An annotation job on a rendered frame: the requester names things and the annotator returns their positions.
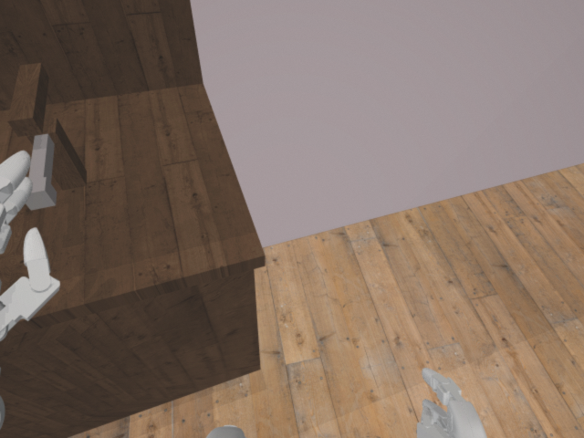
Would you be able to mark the tap lever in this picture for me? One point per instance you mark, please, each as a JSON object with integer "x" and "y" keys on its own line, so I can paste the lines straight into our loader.
{"x": 43, "y": 193}

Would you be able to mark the robot right hand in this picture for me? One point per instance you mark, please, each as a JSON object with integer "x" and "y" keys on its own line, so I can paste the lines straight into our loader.
{"x": 461, "y": 419}

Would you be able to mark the counter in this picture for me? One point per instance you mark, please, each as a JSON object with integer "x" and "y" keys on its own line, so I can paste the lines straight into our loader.
{"x": 151, "y": 238}

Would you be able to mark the robot left hand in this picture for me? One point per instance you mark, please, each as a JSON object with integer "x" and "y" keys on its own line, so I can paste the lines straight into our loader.
{"x": 27, "y": 295}

